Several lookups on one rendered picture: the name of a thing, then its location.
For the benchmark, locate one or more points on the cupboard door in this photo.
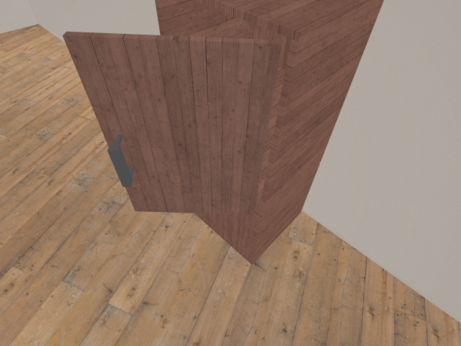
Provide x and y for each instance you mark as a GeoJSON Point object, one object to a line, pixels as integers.
{"type": "Point", "coordinates": [193, 112]}

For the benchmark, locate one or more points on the handle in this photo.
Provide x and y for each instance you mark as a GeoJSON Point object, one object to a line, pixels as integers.
{"type": "Point", "coordinates": [118, 160]}

